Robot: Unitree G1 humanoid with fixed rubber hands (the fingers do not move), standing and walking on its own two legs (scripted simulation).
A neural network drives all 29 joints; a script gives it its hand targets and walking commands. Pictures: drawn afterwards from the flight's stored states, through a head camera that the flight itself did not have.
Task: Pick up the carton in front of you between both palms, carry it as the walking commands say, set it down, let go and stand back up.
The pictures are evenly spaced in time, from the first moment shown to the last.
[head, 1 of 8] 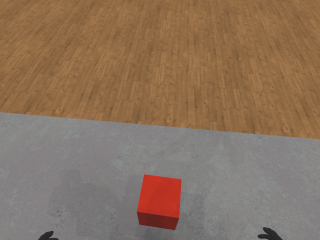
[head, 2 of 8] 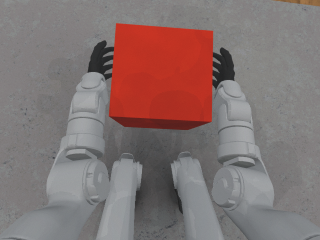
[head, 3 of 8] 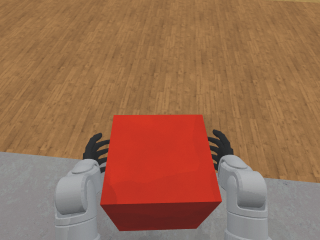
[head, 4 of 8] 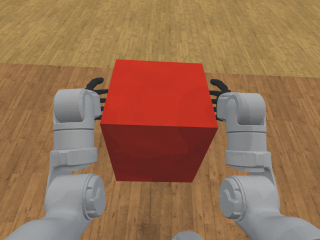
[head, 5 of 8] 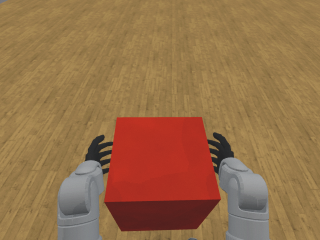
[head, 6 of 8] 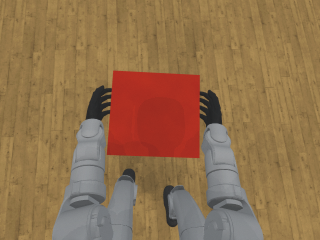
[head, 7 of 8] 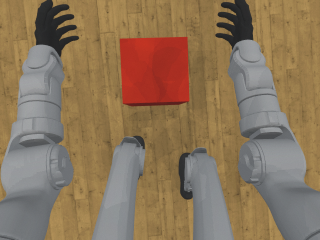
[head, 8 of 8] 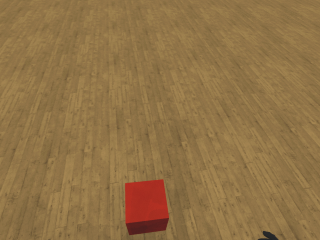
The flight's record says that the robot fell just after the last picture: no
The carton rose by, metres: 1.07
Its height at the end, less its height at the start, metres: +0.33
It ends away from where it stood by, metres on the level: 4.99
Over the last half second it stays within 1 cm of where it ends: yes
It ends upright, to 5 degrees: yes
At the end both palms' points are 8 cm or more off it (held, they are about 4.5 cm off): yes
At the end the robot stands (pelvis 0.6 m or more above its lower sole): yes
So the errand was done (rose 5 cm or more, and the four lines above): yes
